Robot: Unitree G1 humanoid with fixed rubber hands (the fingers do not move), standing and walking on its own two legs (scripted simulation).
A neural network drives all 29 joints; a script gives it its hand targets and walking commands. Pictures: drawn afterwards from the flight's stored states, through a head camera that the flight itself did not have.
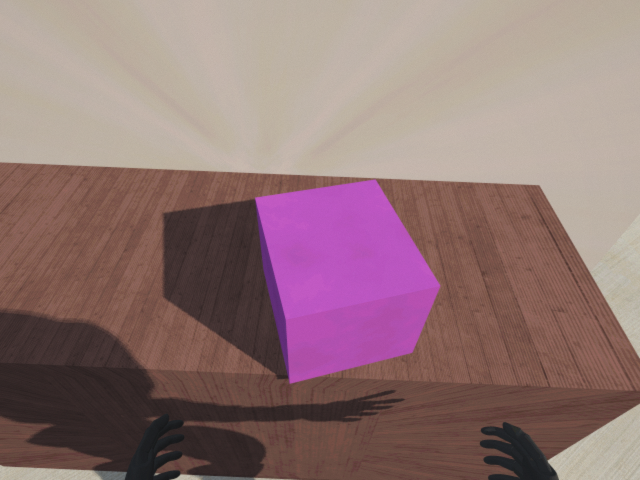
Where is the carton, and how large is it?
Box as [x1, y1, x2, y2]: [255, 179, 439, 383]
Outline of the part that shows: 375,179 255,198 263,269 290,383 412,352 436,295 439,284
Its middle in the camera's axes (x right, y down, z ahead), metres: +0.03 +0.05 +0.63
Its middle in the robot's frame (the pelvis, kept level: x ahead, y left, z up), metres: +0.43 -0.02 -0.02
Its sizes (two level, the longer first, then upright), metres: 0.236 0.208 0.182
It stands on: a pedestal, 0.67 m high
